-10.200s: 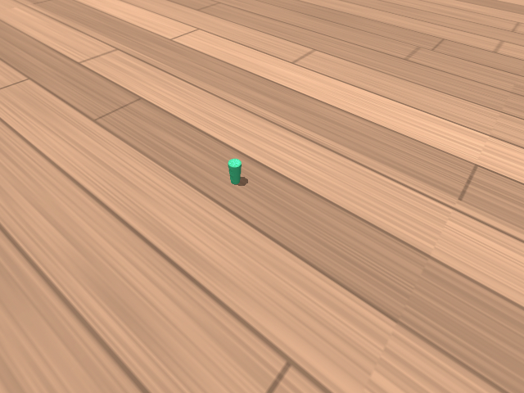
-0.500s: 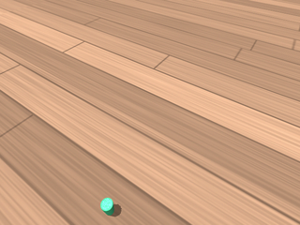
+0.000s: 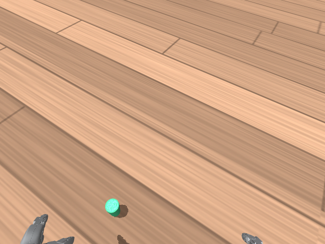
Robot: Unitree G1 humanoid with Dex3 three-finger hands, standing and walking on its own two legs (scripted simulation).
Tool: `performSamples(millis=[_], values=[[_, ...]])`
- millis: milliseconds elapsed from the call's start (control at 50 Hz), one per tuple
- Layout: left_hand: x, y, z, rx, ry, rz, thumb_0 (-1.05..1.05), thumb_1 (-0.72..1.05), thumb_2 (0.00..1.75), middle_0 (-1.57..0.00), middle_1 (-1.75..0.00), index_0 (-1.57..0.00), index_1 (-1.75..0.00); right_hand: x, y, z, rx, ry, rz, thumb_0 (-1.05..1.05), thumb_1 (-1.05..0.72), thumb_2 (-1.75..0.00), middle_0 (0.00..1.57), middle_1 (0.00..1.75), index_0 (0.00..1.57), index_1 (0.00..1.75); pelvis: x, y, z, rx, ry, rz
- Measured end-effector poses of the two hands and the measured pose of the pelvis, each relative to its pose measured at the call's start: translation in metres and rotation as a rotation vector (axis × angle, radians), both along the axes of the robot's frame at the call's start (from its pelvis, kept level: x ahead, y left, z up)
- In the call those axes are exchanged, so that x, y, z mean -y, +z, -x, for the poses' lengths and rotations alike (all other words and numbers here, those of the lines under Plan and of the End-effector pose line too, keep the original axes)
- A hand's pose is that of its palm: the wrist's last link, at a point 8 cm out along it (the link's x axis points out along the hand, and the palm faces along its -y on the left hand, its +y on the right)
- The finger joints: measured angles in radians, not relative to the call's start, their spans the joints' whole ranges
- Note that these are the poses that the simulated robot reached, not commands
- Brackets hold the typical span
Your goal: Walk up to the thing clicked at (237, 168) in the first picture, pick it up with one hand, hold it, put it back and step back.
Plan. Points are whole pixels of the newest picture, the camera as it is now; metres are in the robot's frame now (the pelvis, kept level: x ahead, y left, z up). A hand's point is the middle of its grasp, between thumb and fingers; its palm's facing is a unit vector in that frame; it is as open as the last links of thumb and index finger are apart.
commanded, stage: go down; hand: left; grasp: from the side
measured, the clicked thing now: (113, 208) +0.38 +0.21 -0.69
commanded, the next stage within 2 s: none
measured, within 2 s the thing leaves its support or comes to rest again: neither
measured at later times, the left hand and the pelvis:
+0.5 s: hand out of the picture +0.16 +0.28 -0.17, palm faces +0.04 -0.94 -0.34, open 16.9 cm; pelvis +0.01 +0.02 -0.05, yaw +0 degrees
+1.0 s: hand out of the picture +0.15 +0.30 -0.21, palm faces +0.12 -0.94 -0.31, open 16.7 cm; pelvis -0.02 +0.02 -0.11, yaw +1 degrees
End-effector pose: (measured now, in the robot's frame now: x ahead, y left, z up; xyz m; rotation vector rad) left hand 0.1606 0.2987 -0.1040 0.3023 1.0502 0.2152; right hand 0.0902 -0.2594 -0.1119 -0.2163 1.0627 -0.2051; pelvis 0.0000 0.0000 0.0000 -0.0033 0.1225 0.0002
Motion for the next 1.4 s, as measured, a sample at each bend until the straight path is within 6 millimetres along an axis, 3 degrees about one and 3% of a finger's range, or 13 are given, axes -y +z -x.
performSamples(millis=[160, 280, 400, 600, 780, 940, 1040, 1240, 1400], values=[[-0.012, -0.009, 0.007, -0.056, 0.022, -0.008, 0.01, 0.04, 0.24, -0.05, -0.08, -0.04, -0.09, -0.015, -0.003, -0.021, 0.099, 0.008, -0.002, 0.01, -0.88, -0.89, 0.21, 0.31, 0.2, 0.3, -0.012, -0.013, -0.006, -0.041, -0.003, 0.011], [-0.014, -0.023, 0.012, -0.028, 0.024, 0.018, 0.0, -0.22, 0.15, -0.06, -0.08, -0.04, -0.09, -0.02, -0.005, -0.042, 0.171, 0.043, 0.031, 0.01, -0.84, -0.88, 0.21, 0.31, 0.2, 0.3, -0.019, -0.029, -0.007, -0.081, 0.003, 0.02], [-0.018, -0.029, 0.013, 0.003, 0.009, 0.018, 0.0, -0.37, 0.1, -0.07, -0.08, -0.05, -0.09, -0.027, -0.008, -0.061, 0.232, 0.07, 0.049, 0.01, -0.82, -0.87, 0.21, 0.31, 0.2, 0.3, -0.022, -0.042, -0.009, -0.112, 0.006, 0.029], [-0.022, -0.032, 0.018, 0.009, 0.019, 0.004, 0.0, -0.45, 0.09, -0.07, -0.08, -0.06, -0.09, -0.037, -0.017, -0.075, 0.301, 0.091, 0.047, 0.01, -0.81, -0.87, 0.21, 0.31, 0.2, 0.3, -0.023, -0.059, -0.009, -0.154, 0.015, 0.043], [-0.024, -0.042, 0.024, 0.04, 0.035, 0.013, 0.0, -0.4, 0.13, -0.06, -0.09, -0.04, -0.1, -0.036, -0.03, -0.068, 0.312, 0.094, 0.055, 0.01, -0.82, -0.88, 0.21, 0.31, 0.2, 0.3, -0.02, -0.075, -0.001, -0.182, 0.018, 0.046], [-0.038, -0.06, 0.034, 0.086, 0.046, 0.02, 0.0, -0.37, 0.14, -0.05, -0.08, -0.04, -0.1, -0.03, -0.047, -0.058, 0.311, 0.115, 0.073, 0.01, -0.86, -0.88, 0.21, 0.31, 0.2, 0.3, -0.017, -0.094, 0.013, -0.213, 0.021, 0.05], [-0.058, -0.09, 0.016, 0.194, 0.038, 0.042, 0.0, -0.4, 0.12, -0.06, -0.08, -0.04, -0.09, -0.022, -0.077, -0.054, 0.308, 0.164, 0.094, 0.01, -0.88, -0.89, 0.21, 0.31, 0.2, 0.3, -0.015, -0.124, 0.028, -0.276, 0.022, 0.045], [-0.08, -0.139, -0.06, 0.5, -0.08, 0.085, 0.0, -0.52, 0.08, -0.07, -0.09, -0.07, -0.09, -0.008, -0.17, -0.032, 0.195, 0.188, 0.113, 0.01, -0.9, -0.89, 0.21, 0.3, 0.2, 0.3, -0.013, -0.201, 0.05, -0.389, 0.007, 0.046], [-0.1, -0.171, -0.066, 0.554, -0.049, 0.097, -0.01, -0.56, 0.08, -0.08, -0.09, -0.07, -0.1, -0.007, -0.231, 0.0, 0.054, 0.185, 0.072, 0.01, -0.89, -0.89, 0.21, 0.3, 0.2, 0.3, -0.01, -0.239, 0.06, -0.446, 0.0, 0.043]])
